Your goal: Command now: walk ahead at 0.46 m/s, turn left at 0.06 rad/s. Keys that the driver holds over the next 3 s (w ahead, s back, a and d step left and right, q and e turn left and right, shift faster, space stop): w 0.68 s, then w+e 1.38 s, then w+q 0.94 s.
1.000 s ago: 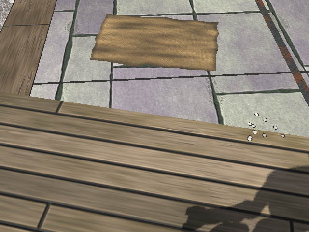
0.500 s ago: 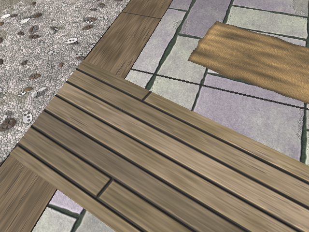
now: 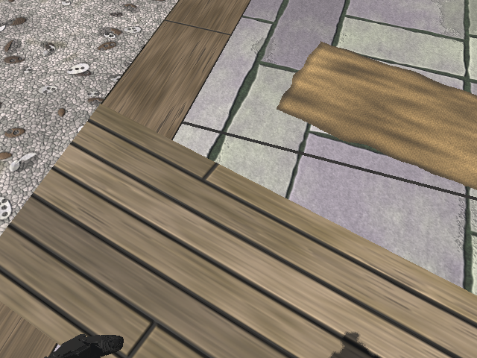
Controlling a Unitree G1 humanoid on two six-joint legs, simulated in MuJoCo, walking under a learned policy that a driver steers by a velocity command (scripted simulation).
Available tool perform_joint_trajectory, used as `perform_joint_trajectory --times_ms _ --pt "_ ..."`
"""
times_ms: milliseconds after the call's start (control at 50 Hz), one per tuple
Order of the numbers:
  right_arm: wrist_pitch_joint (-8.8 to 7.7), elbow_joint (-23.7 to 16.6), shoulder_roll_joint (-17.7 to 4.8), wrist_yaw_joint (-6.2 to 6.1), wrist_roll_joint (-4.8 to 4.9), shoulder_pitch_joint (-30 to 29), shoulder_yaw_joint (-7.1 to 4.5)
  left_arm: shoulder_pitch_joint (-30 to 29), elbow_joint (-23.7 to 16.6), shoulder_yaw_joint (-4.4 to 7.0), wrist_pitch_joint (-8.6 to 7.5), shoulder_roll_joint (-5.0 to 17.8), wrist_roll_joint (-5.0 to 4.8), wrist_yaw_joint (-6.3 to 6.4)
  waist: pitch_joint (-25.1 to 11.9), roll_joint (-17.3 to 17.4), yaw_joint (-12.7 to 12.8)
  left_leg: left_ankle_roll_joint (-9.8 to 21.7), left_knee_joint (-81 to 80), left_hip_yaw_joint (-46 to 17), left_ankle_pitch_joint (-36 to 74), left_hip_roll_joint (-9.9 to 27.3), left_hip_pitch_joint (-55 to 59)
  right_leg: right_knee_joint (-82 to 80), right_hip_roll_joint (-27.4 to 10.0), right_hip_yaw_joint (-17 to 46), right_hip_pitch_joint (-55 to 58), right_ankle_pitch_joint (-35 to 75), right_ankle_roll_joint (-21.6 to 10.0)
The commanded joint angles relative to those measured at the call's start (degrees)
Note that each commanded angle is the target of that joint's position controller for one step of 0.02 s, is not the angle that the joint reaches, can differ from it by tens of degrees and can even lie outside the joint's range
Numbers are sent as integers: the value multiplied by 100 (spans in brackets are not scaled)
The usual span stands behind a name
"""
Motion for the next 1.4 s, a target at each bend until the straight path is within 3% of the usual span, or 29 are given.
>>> perform_joint_trajectory --times_ms 20,60,80,100,120,140,180,240,320,480,580,600,620,640,660,680,700,740,880,1060,1120,1160,1180,1200,1220,1240,1280,1340,1400 --pt "-15 -204 -1061 -54 8 -45 -266 -546 -591 129 -127 551 0 -53 323 874 262 668 394 -529 4054 1671 -46 -265 196 -81 152 -466 -257" --pt "76 -190 -1161 -69 -42 -144 -278 434 -382 291 -88 882 16 30 -473 1068 812 521 1775 -356 6165 1466 -1 -263 610 -411 1618 -814 -536" --pt "89 -230 -1087 -78 -74 -174 -226 1396 -161 389 -64 1125 32 109 -1115 999 1251 347 3061 -257 5822 1256 -890 -130 296 -98 3297 -523 -787" --pt "19 -378 -484 -27 -112 429 -58 2283 -32 523 -39 1656 210 182 -2208 -210 1147 -18 5488 -72 3374 514 -3170 -76 -1311 2251 5806 -1095 -1634" --pt "-111 -207 -291 29 -49 637 45 2478 102 436 -43 1353 127 147 -3040 -1177 1094 -115 6845 -784 -1061 -252 -4177 -1177 -2069 4578 6530 -1863 -2073" --pt "-207 -370 -891 79 136 -16 -123 2050 74 342 -17 1056 48 179 -2053 -791 1123 -38 7243 -1013 -928 162 -4845 -1452 -1826 4017 5827 -2465 -1694" --pt "-264 -607 -855 71 126 -820 -97 1245 -24 254 11 793 77 204 -613 150 733 41 6556 -581 -78 749 -4797 -1802 -1379 2520 3802 -1958 -1301" --pt "-49 -429 -586 9 11 -417 -109 864 -41 222 -103 640 159 161 -303 -68 249 -44 5960 -537 413 1059 -3969 -2351 -975 1702 2459 -1290 -1304" --pt "29 -608 -527 -58 -100 -948 -92 1062 167 273 -175 817 116 211 45 -43 275 -300 4974 -432 1256 1201 -4434 -2669 -864 1055 2218 -821 -1345" --pt "-143 -992 -393 147 -2 -2434 -15 1815 466 329 15 1111 -23 296 217 -10 888 -300 2437 -123 2471 823 -4288 -2340 -908 637 3148 -818 -1003" --pt "-215 -982 -733 247 -6 -1925 -158 1669 548 364 182 1211 -46 351 -97 -182 383 124 1788 64 1564 494 -3349 -1281 -1105 707 3805 412 -685" --pt "-217 -731 -996 202 -31 -1100 -301 1673 541 302 206 1038 -6 357 -650 -33 17 290 1747 153 1565 379 -2183 -203 -762 424 3579 1071 -521" --pt "-199 -566 -1471 137 -96 -42 -433 1729 386 149 195 687 138 370 -1593 700 -343 682 1867 -1028 1728 1446 -502 1704 -381 65 2538 -121 -263" --pt "-178 -478 -1943 164 -144 164 -515 2421 275 -23 53 80 75 329 -2083 2280 77 1610 1159 -3797 600 2529 1251 3546 677 149 165 -3443 79" --pt "-190 -521 -1311 186 -71 184 -372 2122 365 97 -55 710 -54 301 -2003 1609 -188 1544 753 -4211 -147 2488 1218 4233 406 864 -557 -3676 32" --pt "-198 -580 -1071 174 -68 -209 -284 1585 208 174 -113 988 -155 276 -1253 1217 -159 1286 735 -3330 111 2307 609 4300 115 781 -872 -3162 -60" --pt "-185 -651 -941 169 -93 -616 -237 1335 173 159 -108 919 -117 296 -895 723 -3 1137 672 -2608 718 2112 -114 4081 -161 664 -678 -2641 -55" --pt "-216 -676 -656 180 -159 -1053 -153 1311 188 207 11 817 -34 298 -475 747 304 986 301 -1721 1450 1768 -1099 3538 -455 713 -142 -2045 11" --pt "-323 -333 -809 72 -194 -954 -242 1038 83 223 243 489 -27 324 -29 595 365 863 -229 -157 2680 1595 -1323 2301 -279 936 -438 -615 254" --pt "-77 34 -1045 -44 -66 -536 -308 -312 -625 130 193 258 -10 23 430 524 -103 589 132 736 3335 1853 -162 427 -136 75 -597 -363 -43" --pt "51 -26 -1269 -117 -28 -730 -372 -10 -748 241 226 459 -14 -47 38 814 233 416 1081 989 5814 1873 54 383 298 -416 251 -1220 -351" --pt "131 -90 -1367 -174 -3 -919 -390 1347 -475 498 255 907 -28 13 -709 814 1020 206 2939 1174 6548 1639 -441 -5 738 -532 2156 -1159 -706" --pt "78 -199 -1221 -188 -60 -895 -319 2257 -282 686 309 1362 -10 142 -1239 293 1419 -28 4640 1164 4857 1375 -1813 -204 186 509 3948 -1011 -1032" --pt "-107 -483 -269 -53 -262 -250 -29 2114 -322 747 273 1949 -22 196 -1708 -1203 630 -379 6706 621 -1083 122 -4510 -505 -1330 3708 5963 -1362 -2127" --pt "-368 -566 -724 62 -47 -790 -72 2401 -412 635 219 1514 5 194 -2457 -666 1099 -306 7359 -642 -1347 26 -5235 -1342 -1665 4989 6364 -2061 -2396" --pt "-483 -752 -978 110 154 -1384 -142 2173 -375 557 174 1209 33 197 -1577 -349 1165 -172 7164 -693 -771 349 -5649 -1466 -1454 4074 5794 -1766 -2026" --pt "-507 -736 -942 40 -65 -1529 -147 1355 -534 442 161 859 -2 203 -668 376 627 -177 6098 -582 -28 774 -5045 -1557 -953 2810 4007 -666 -1614" --pt "-294 -762 -869 33 -184 -1264 -194 1065 -665 410 147 809 54 265 -424 198 258 -414 5398 -493 271 905 -4345 -1887 -648 2231 2859 206 -1596" --pt "-200 -928 -646 -1 -226 -1709 -114 1266 -576 468 148 1032 29 375 -208 118 351 -647 4338 -309 1029 780 -4285 -1955 -381 1724 2294 453 -1468"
